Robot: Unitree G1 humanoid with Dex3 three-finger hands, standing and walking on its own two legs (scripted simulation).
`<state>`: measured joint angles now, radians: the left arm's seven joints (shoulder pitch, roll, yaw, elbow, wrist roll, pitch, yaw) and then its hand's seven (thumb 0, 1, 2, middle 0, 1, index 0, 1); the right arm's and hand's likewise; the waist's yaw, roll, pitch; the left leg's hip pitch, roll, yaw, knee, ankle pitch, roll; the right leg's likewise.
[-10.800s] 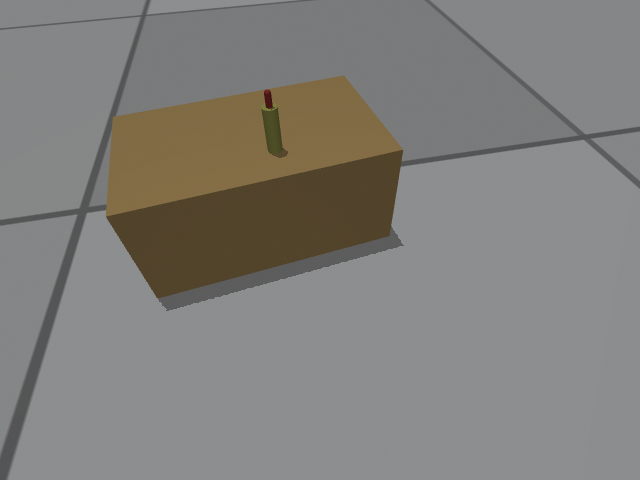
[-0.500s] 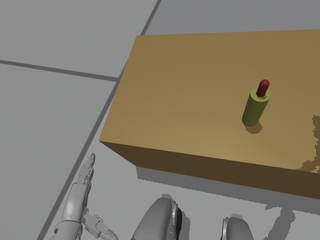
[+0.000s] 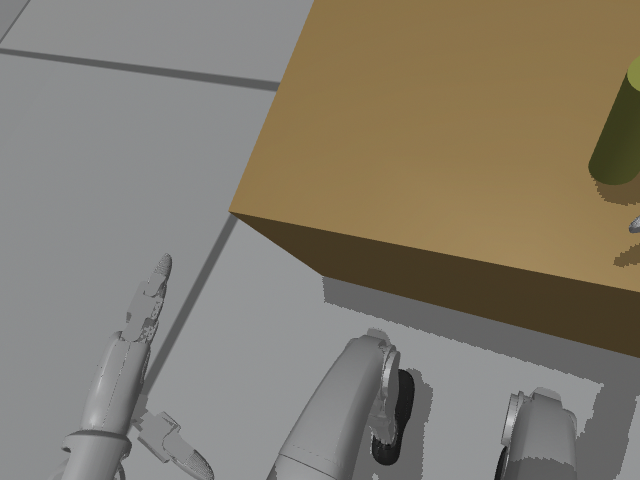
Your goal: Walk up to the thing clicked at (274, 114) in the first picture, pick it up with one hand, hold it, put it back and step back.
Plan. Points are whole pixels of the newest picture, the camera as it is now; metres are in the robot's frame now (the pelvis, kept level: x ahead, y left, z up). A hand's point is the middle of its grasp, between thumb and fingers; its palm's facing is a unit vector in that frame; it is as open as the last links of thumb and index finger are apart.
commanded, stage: close in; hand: right
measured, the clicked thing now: out of the picture +0.55 -0.17 -0.01
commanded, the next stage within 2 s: close in 0.32 s
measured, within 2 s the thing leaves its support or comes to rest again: leaves its support in 1.28 s
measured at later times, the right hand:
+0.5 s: hand (626, 138) +0.54 -0.16 -0.03, palm faces +0.06 +1.00 +0.02, open 17.7 cm
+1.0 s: hand (611, 118) +0.56 -0.14 -0.03, palm faces +0.07 +1.00 +0.00, open 11.5 cm
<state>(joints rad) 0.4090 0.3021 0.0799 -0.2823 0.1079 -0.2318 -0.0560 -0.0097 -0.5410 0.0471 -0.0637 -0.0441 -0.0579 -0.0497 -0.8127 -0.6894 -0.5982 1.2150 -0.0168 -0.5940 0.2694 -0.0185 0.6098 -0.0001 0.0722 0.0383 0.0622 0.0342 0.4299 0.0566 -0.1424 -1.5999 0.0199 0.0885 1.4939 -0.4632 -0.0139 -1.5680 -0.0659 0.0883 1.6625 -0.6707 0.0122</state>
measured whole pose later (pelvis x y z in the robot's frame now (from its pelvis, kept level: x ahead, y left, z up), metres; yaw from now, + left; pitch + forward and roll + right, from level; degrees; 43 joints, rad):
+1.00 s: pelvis +0.00 +0.01 -0.01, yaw -1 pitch +33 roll +4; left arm 0.46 0.32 0.11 -0.42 0.09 -0.13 -0.07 -0.01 -0.54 0.06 -0.06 -0.04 -0.05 -0.05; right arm -0.95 -0.58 -0.50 1.25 -0.11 -0.53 0.04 -0.01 0.43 -0.27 0.92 0.61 0.91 0.60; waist 0.43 0.01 -0.14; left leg -1.64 0.03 0.06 1.55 -0.48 -0.01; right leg -1.59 -0.05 0.06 1.69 -0.68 0.01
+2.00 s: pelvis +0.00 +0.01 +0.03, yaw -2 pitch +30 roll +4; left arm 0.43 0.29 0.05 -0.32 0.08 -0.10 -0.04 -0.01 -0.52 0.04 -0.07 -0.06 -0.07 -0.05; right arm -1.00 -0.59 -0.46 1.26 -0.08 -0.46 0.07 -0.02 0.07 -1.13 0.92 1.05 0.92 1.05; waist 0.40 0.01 -0.14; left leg -1.50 0.03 0.06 1.42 -0.45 -0.01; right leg -1.45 -0.05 0.06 1.55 -0.64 0.02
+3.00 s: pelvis +0.03 +0.01 +0.09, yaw -3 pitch +23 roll +2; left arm 0.43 0.24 0.05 -0.09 0.05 -0.09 -0.02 -0.01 -0.53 0.04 -0.06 -0.05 -0.06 -0.04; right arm -0.72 -0.36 -0.37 1.03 0.02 -0.43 0.09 -0.02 0.07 -1.13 0.91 1.07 0.91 1.07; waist 0.24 0.00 -0.15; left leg -1.15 0.03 0.04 1.17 -0.42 -0.01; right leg -1.08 -0.05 0.03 1.26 -0.58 0.02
